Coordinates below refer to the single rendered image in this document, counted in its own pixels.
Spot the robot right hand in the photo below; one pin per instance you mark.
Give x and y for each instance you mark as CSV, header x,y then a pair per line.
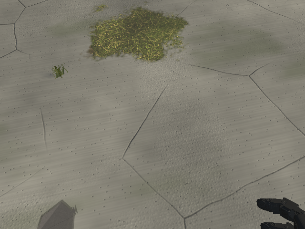
x,y
285,208

